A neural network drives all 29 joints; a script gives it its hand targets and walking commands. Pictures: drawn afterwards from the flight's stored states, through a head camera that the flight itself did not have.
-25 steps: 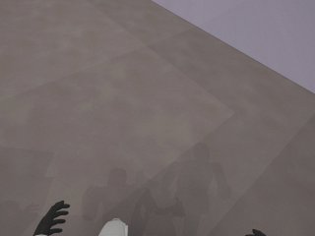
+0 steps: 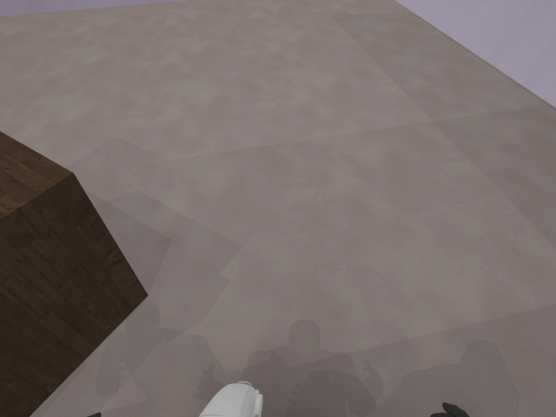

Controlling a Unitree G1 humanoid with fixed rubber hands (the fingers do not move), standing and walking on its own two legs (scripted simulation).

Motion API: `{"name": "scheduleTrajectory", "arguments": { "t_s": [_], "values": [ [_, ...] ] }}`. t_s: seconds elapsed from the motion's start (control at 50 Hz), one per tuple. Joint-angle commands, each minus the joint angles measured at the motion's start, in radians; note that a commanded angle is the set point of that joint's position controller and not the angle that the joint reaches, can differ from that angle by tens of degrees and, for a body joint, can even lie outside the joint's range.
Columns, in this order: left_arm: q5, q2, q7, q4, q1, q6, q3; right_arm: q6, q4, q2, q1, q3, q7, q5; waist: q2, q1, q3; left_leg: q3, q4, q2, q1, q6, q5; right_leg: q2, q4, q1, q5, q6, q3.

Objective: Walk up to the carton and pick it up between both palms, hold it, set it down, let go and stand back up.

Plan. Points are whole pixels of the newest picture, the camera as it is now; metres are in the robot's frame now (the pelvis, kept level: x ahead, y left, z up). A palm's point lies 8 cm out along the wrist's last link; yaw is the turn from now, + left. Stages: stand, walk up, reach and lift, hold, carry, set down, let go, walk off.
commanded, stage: walk up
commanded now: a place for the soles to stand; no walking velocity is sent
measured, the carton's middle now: out of the picture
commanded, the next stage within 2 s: none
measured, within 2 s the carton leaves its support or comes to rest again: neither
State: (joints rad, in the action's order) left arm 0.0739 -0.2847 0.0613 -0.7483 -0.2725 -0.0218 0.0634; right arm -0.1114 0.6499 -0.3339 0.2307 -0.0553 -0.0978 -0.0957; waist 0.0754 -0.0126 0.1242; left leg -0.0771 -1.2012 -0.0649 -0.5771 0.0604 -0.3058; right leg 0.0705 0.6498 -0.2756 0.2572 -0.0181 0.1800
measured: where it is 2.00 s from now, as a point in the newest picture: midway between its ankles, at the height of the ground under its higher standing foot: outside the picture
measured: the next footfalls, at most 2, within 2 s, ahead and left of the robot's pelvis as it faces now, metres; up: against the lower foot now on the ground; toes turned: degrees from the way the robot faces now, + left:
left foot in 0.22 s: +0.01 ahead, +0.25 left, +0.00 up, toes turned +17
right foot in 0.58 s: +0.13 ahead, +0.07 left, +0.00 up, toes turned +22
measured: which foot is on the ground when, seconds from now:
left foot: up 0.00-0.20, down 0.22-0.60, up 0.62-0.96, down 0.98-1.00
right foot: down 0.00-0.26, up 0.28-0.56, down 0.58-1.00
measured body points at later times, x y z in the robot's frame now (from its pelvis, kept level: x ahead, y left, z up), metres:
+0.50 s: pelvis -0.02 +0.13 -0.01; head -0.05 +0.15 +0.44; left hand +0.00 +0.43 -0.11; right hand +0.11 -0.14 -0.11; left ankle -0.03 +0.23 -0.72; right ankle +0.08 +0.02 -0.68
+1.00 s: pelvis +0.03 +0.26 -0.02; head +0.03 +0.29 +0.43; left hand -0.14 +0.50 -0.14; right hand +0.33 +0.16 -0.10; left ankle +0.01 +0.44 -0.72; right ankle +0.09 +0.06 -0.71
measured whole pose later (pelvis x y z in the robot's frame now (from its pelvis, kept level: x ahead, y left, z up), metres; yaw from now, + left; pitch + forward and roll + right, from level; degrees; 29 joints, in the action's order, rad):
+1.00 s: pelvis +0.03 +0.26 -0.02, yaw +44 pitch -4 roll -1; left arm 0.07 -0.33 0.03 -0.71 -0.40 -0.04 0.05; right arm 0.00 0.62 -0.30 0.25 -0.08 -0.09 -0.03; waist -0.02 0.04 0.11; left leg -0.01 -0.79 0.08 -0.48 0.02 -0.24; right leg 0.28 0.78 -0.11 0.52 0.00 0.27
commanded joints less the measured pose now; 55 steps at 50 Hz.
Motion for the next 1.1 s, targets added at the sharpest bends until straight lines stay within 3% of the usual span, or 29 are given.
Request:
{"name": "scheduleTrajectory", "arguments": {
  "t_s": [0.0, 0.1, 0.16, 0.18, 0.2, 0.22, 0.24, 0.26, 0.28, 0.34, 0.48, 0.5, 0.54, 0.56, 0.58, 0.6, 0.62, 0.64, 0.7, 0.76, 0.86, 0.92, 0.94, 0.96, 0.98, 1.0, 1.02, 1.06, 1.08],
  "values": [
    [0.006, -0.161, 0.008, 0.107, 0.120, -0.039, 0.050, 0.012, -0.046, -0.121, 0.074, -0.052, -0.026, 0.016, -0.239, -0.040, -0.004, -0.023, -0.133, 0.125, -0.026, 0.014, 0.066, 0.282, -0.425, -0.072, 0.302, -0.177, -0.213],
    [0.022, -0.255, 0.013, 0.108, 0.022, -0.037, 0.082, 0.017, -0.070, -0.078, -0.032, -0.038, -0.043, 0.061, -0.279, 0.023, -0.016, 0.037, 0.226, 0.216, 0.029, -0.007, -0.157, 0.361, -0.402, 0.033, 0.401, -0.195, -0.107],
    [0.042, -0.308, 0.010, 0.119, 0.067, -0.022, 0.107, 0.049, -0.035, -0.089, 0.079, -0.058, -0.050, 0.084, -0.290, -0.024, -0.109, 0.164, 0.391, 0.182, 0.333, -0.056, -0.260, 0.342, -0.305, -0.109, 0.553, -0.158, -0.003],
    [0.041, -0.284, 0.008, 0.121, 0.079, -0.011, 0.099, 0.061, 0.010, -0.109, 0.176, -0.076, -0.042, 0.084, -0.183, -0.075, -0.156, 0.191, 0.475, 0.157, 0.471, -0.076, -0.211, 0.308, -0.161, -0.183, 0.612, -0.133, 0.046],
    [0.033, -0.208, 0.001, 0.125, 0.072, 0.002, 0.074, 0.073, 0.072, -0.152, 0.285, -0.103, -0.022, 0.078, 0.035, -0.128, -0.184, 0.177, 0.537, 0.086, 0.573, -0.107, -0.207, 0.211, 0.096, -0.266, 0.620, -0.088, 0.111],
    [0.004, -0.105, -0.016, 0.163, 0.085, 0.014, 0.032, 0.081, 0.091, -0.245, 0.324, -0.129, 0.000, 0.077, 0.350, -0.181, -0.102, -0.119, 0.760, 0.130, 0.520, -0.191, -0.423, 0.064, 0.417, -0.420, 0.596, -0.022, 0.134],
    [-0.047, -0.105, -0.034, 0.221, 0.124, 0.018, 0.027, 0.080, 0.046, -0.291, 0.202, -0.121, 0.014, 0.080, 0.392, -0.146, 0.007, -0.568, 1.013, 0.288, 0.299, -0.289, -0.740, 0.013, 0.550, -0.547, 0.479, 0.025, -0.060],
    [-0.074, -0.158, -0.040, 0.242, 0.167, 0.020, 0.035, 0.076, 0.034, -0.309, 0.093, -0.117, 0.026, 0.098, 0.323, -0.128, 0.062, -0.681, 1.142, 0.363, 0.129, -0.361, -0.888, 0.040, 0.542, -0.490, 0.431, 0.024, -0.168],
    [-0.083, -0.179, -0.046, 0.237, 0.161, 0.017, 0.039, 0.078, 0.028, -0.296, 0.027, -0.106, 0.037, 0.092, 0.299, -0.089, 0.094, -0.645, 1.160, 0.354, 0.095, -0.377, -0.883, 0.050, 0.547, -0.464, 0.374, 0.018, -0.187],
    [-0.068, -0.191, -0.053, 0.170, 0.038, -0.014, 0.041, 0.082, -0.005, -0.228, -0.004, -0.079, 0.065, 0.053, 0.199, -0.036, 0.041, -0.406, 0.978, 0.270, 0.168, -0.321, -0.605, 0.046, 0.483, -0.375, 0.211, 0.006, -0.159],
    [-0.057, -0.137, -0.045, 0.207, -0.018, -0.021, 0.031, 0.074, -0.001, -0.162, 0.126, -0.061, 0.058, 0.050, 0.090, -0.049, 0.026, -0.468, 0.906, 0.256, 0.186, -0.313, -0.341, -0.009, 0.199, -0.240, 0.201, 0.008, -0.163],
    [-0.056, -0.127, -0.041, 0.211, -0.043, -0.025, 0.028, 0.071, -0.006, -0.157, 0.125, -0.060, 0.056, 0.051, 0.060, -0.036, 0.008, -0.456, 0.868, 0.238, 0.174, -0.300, -0.287, -0.022, 0.126, -0.171, 0.173, -0.001, -0.160],
    [-0.048, -0.111, -0.029, 0.190, -0.181, -0.040, 0.030, 0.066, -0.022, -0.132, 0.060, -0.044, 0.050, 0.063, -0.023, 0.056, -0.061, -0.351, 0.723, 0.151, 0.021, -0.224, -0.243, -0.048, -0.101, 0.155, -0.004, -0.029, -0.136],
    [-0.028, -0.140, -0.021, 0.180, -0.224, -0.045, 0.028, 0.066, -0.043, -0.080, 0.040, -0.027, 0.045, 0.063, -0.111, 0.093, -0.113, -0.257, 0.593, 0.081, -0.120, -0.147, -0.232, 0.021, -0.190, 0.331, -0.001, -0.062, -0.225],
    [0.004, -0.241, -0.009, 0.179, -0.256, -0.044, 0.055, 0.068, -0.075, -0.005, 0.083, -0.006, 0.043, 0.056, -0.351, 0.110, -0.142, -0.084, 0.262, -0.042, -0.253, -0.055, -0.240, 0.283, -0.364, 0.396, 0.345, -0.141, -0.589],
    [0.019, -0.276, 0.009, 0.180, -0.199, -0.031, 0.061, 0.059, -0.088, -0.071, 0.114, -0.027, 0.051, 0.021, -0.270, 0.067, -0.076, -0.044, 0.065, -0.005, -0.301, -0.022, -0.239, 0.475, -0.480, 0.276, 0.587, -0.203, -0.817],
    [0.018, -0.262, 0.021, 0.179, -0.144, -0.025, 0.065, 0.044, -0.079, -0.136, 0.111, -0.047, 0.048, 0.006, -0.205, 0.049, -0.011, -0.062, -0.010, 0.059, -0.297, -0.027, -0.218, 0.507, -0.492, 0.185, 0.662, -0.258, -0.815],
    [0.014, -0.220, 0.019, 0.189, -0.122, -0.030, 0.051, 0.039, -0.079, -0.147, 0.109, -0.053, 0.040, 0.005, -0.198, 0.038, 0.049, -0.060, -0.037, 0.085, -0.308, -0.023, -0.181, 0.471, -0.470, 0.169, 0.593, -0.265, -0.731],
    [0.004, -0.162, 0.007, 0.175, -0.094, -0.054, 0.020, 0.054, -0.083, -0.120, 0.097, -0.056, 0.015, 0.024, -0.195, 0.034, 0.072, -0.059, -0.010, 0.120, -0.241, -0.014, -0.072, 0.347, -0.438, 0.102, 0.382, -0.198, -0.416],
    [-0.001, -0.203, 0.001, 0.155, -0.029, -0.062, 0.034, 0.056, -0.103, -0.068, 0.069, -0.040, -0.007, 0.057, -0.290, 0.026, 0.086, -0.037, 0.045, 0.163, -0.161, -0.009, -0.022, 0.344, -0.469, 0.023, 0.377, -0.214, -0.284],
    [-0.004, -0.225, -0.019, 0.139, -0.031, -0.069, 0.041, 0.099, -0.106, -0.024, 0.017, -0.039, -0.015, 0.081, -0.294, 0.035, 0.035, 0.077, 0.382, 0.169, 0.117, -0.051, 0.012, 0.281, -0.374, -0.035, 0.253, -0.177, -0.015],
    [-0.004, -0.230, -0.026, 0.138, -0.038, -0.046, 0.040, 0.128, -0.071, -0.041, 0.130, -0.062, 0.004, 0.073, -0.186, -0.023, -0.052, 0.182, 0.475, 0.108, 0.399, -0.087, 0.058, 0.291, -0.193, -0.124, 0.218, -0.170, 0.041],
    [-0.003, -0.194, -0.033, 0.134, -0.081, -0.036, 0.028, 0.138, -0.043, -0.080, 0.214, -0.082, 0.020, 0.066, -0.058, -0.057, -0.117, 0.176, 0.500, 0.058, 0.516, -0.101, 0.034, 0.242, 0.021, -0.133, 0.089, -0.149, 0.089],
    [-0.006, -0.140, -0.047, 0.137, -0.153, -0.028, 0.006, 0.145, -0.007, -0.132, 0.324, -0.103, 0.043, 0.062, 0.110, -0.094, -0.210, 0.129, 0.542, 0.015, 0.618, -0.125, -0.021, 0.163, 0.306, -0.130, 0.007, -0.110, 0.126],
    [-0.019, -0.072, -0.068, 0.187, -0.168, -0.026, -0.021, 0.149, -0.012, -0.218, 0.354, -0.112, 0.068, 0.060, 0.323, -0.109, -0.210, -0.283, 0.685, 0.193, 0.653, -0.205, -0.230, 0.079, 0.555, -0.323, 0.263, -0.043, 0.082],
    [-0.046, -0.123, -0.078, 0.247, -0.132, -0.017, -0.008, 0.144, -0.056, -0.285, 0.305, -0.118, 0.083, 0.077, 0.300, -0.112, -0.199, -0.737, 0.922, 0.361, 0.594, -0.323, -0.459, 0.010, 0.651, -0.452, 0.360, -0.010, -0.077],
    [-0.046, -0.195, -0.077, 0.269, -0.019, -0.006, 0.010, 0.134, -0.054, -0.274, 0.261, -0.103, 0.092, 0.101, 0.139, -0.122, -0.153, -0.778, 0.990, 0.406, 0.537, -0.361, -0.514, 0.049, 0.718, -0.445, 0.307, -0.014, -0.179],
    [-0.046, -0.149, -0.079, 0.268, -0.029, -0.019, -0.006, 0.126, -0.078, -0.251, 0.207, -0.088, 0.117, 0.074, 0.121, -0.084, -0.083, -0.615, 0.885, 0.389, 0.468, -0.355, -0.141, 0.073, 0.748, -0.466, 0.216, -0.009, -0.192],
    [-0.039, -0.136, -0.079, 0.254, -0.070, -0.022, -0.005, 0.126, -0.082, -0.220, 0.161, -0.078, 0.122, 0.063, 0.130, -0.051, -0.054, -0.533, 0.859, 0.368, 0.371, -0.349, -0.109, 0.092, 0.712, -0.420, 0.221, -0.007, -0.198]
  ]
}}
